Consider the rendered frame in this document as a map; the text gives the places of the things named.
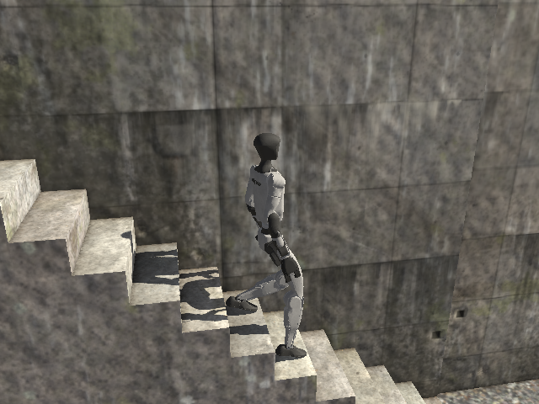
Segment stairs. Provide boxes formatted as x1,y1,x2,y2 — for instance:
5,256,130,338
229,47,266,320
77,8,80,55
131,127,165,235
0,159,442,404

